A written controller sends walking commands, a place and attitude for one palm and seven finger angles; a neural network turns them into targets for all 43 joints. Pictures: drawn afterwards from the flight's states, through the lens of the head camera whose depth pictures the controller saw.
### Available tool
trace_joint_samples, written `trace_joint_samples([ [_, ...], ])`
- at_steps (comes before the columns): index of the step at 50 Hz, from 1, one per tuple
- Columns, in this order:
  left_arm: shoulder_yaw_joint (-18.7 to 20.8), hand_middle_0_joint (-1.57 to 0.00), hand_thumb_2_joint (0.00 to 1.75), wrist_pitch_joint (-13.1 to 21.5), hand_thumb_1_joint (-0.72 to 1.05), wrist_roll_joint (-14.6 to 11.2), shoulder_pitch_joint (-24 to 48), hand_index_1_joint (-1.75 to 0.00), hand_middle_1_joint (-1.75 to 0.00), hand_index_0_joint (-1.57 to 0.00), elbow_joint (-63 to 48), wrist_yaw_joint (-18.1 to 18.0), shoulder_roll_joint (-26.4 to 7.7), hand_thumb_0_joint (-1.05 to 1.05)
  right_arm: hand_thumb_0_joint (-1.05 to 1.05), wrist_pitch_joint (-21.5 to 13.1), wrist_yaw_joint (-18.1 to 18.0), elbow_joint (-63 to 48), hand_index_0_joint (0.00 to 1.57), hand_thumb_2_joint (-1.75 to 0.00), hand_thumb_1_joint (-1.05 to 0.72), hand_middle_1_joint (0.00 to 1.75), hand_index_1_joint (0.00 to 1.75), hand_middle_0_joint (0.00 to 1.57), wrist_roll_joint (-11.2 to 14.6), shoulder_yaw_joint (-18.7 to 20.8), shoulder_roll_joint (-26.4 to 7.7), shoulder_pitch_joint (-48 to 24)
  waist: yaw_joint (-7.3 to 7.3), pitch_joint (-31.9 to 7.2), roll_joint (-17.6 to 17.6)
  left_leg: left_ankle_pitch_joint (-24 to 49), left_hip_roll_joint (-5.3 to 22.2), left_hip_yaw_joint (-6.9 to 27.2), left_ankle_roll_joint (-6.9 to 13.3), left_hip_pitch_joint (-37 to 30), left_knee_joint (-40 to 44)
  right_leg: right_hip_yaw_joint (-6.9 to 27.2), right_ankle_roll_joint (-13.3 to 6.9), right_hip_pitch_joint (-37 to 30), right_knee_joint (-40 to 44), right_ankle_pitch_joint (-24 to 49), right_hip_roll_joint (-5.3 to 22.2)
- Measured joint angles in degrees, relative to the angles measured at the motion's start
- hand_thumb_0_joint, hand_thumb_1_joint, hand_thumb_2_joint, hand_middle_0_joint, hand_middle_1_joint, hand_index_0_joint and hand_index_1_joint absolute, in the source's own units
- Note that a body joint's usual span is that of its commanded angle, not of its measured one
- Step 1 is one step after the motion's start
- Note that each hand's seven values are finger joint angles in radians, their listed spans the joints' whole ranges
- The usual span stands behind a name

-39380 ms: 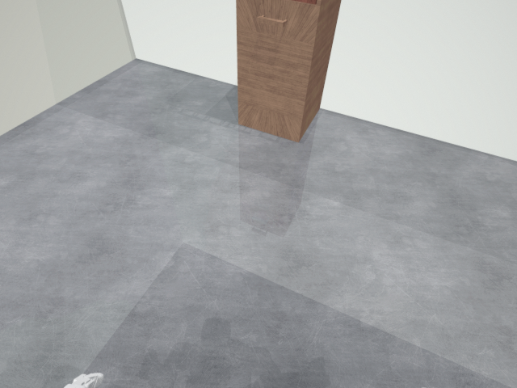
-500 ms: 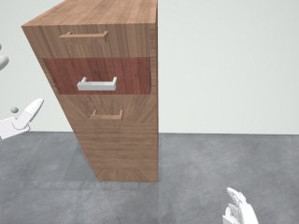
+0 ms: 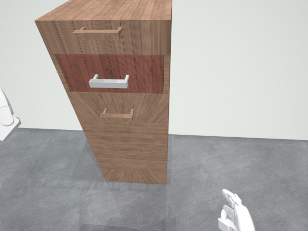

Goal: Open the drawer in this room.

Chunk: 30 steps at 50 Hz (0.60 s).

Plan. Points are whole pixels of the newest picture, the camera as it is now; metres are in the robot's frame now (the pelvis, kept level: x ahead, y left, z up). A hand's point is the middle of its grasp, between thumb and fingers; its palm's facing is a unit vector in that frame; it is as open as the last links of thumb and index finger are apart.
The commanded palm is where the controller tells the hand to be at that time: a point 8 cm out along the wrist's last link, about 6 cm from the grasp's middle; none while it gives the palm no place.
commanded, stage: step back with the hand held close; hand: left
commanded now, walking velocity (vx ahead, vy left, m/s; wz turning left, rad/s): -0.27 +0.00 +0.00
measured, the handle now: (110, 80) +0.58 +0.25 +0.10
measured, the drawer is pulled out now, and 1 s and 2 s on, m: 0.00 0.00 0.00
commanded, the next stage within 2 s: stop stepping back and stand still in 1.06 s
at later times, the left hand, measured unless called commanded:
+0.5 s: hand out of the picture +0.14 +0.26 +0.28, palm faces +0.51 -0.73 -0.46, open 7.4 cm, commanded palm +0.09 +0.31 +0.29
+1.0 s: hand out of the picture +0.03 +0.28 +0.30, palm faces +0.62 -0.71 -0.33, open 7.4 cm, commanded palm -0.03 +0.32 +0.29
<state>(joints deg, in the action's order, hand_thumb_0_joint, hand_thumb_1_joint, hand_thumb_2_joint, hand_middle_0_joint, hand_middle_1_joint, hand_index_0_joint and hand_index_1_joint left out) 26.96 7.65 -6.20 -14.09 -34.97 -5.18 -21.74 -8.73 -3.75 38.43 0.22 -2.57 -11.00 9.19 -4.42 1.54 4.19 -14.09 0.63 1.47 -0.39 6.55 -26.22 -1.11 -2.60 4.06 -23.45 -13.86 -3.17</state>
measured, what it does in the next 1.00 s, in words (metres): walks backwards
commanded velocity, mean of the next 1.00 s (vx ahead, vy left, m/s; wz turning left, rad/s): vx -0.30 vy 0.00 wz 0.01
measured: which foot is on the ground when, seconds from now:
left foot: down 0.00-1.00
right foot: down 0.00-0.82, up 0.84-1.00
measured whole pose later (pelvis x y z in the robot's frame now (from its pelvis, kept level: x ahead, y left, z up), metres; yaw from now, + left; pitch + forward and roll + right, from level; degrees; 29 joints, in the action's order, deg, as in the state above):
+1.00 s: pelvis -0.16 +0.04 -0.03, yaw +1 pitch +0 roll -4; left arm 38.1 16.2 -4.3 -12.8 -40.4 -8.5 -30.5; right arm -8.2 -2.6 36.2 0.2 0.5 -9.9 13.3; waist 0.3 -0.3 1.9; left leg -1.4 2.4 -1.1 2.8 30.7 -31.9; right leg -1.5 -0.6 20.1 -52.5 -30.3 -3.4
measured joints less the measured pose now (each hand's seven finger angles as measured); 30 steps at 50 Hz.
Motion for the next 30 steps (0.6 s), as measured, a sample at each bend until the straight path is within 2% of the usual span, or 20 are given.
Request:
trace_joint_samples([
  [8, 2.33, -0.21, 0.9, 3.82, 0.89, 2.93, -5.58, -0.3, -0.3, -0.21, -4.11, -0.96, -2.8, 0.01, 0.02, 3.45, 0.73, -3.3, 0.2, -0.89, -0.9, 0.3, 0.3, 0.2, 0.2, 1.47, -2.46, 1.82, 3.48, -1.28, -1.18, -0.85, 0.24, 0.12, 0.75, 7.76, -3.96, -0.15, 0.72, 6.23, -0.67, 0.89, -0.27],
  [16, 5.86, -0.22, 0.9, 5.16, 0.88, 2.95, -10.12, -0.3, -0.3, -0.21, -8.86, -0.91, -7.86, 0.01, 0.02, 5.2, 0.87, -5.43, 0.2, -0.89, -0.9, 0.3, 0.3, 0.2, 0.96, 3.05, -2.47, 3.22, 5.47, -1.11, -5.11, 0.6, -1.24, -2.16, 2.12, 10.33, -3.64, 1.89, 2.34, 10.86, -3.85, 1.01, 1.37],
  [20, 7.54, -0.22, 0.9, 6.4, 0.88, 2.91, -10.11, -0.3, -0.3, -0.22, -10.15, -1.06, -9.6, 0.01, 0.02, 4.76, 1.03, -6.09, 0.19, -0.89, -0.9, 0.3, 0.3, 0.19, 0.64, 2.7, -1.67, 3.51, 5.72, -1.77, -5.74, 1.2, -1.56, -2.37, 2.5, 11.96, -4.58, 2.02, 2.7, 12.61, -5.07, 1.48, 1.71],
  [23, 8.38, -0.22, 0.9, 7.27, 0.88, 3.01, -8.76, -0.3, -0.3, -0.22, -9.61, -1.33, -9.7, 0.01, 0.02, 4.25, 1.1, -6.18, 0.2, -0.89, -0.9, 0.3, 0.3, 0.2, 0.42, 2.21, -1.01, 3.45, 5.39, -2.16, -5.68, 1.7, -1.66, -2.36, 2.67, 13.29, -5.6, 1.94, 2.83, 13.95, -6.2, 1.88, 1.82],
  [30, 8.49, -0.22, 0.9, 7.86, 0.88, 3.71, -3.91, -0.3, -0.3, -0.21, -5.47, -2.22, -6.21, 0.01, 0.02, 3.0, 1.09, -5.88, 0.2, -0.89, -0.9, 0.3, 0.3, 0.2, 0.12, 1.15, -0.23, 3.55, 4.48, -2.52, -4.03, 2.44, -1.46, -1.68, 2.72, 17.07, -9.2, 0.87, 2.66, 17.17, -9.32, 2.65, 1.78],
])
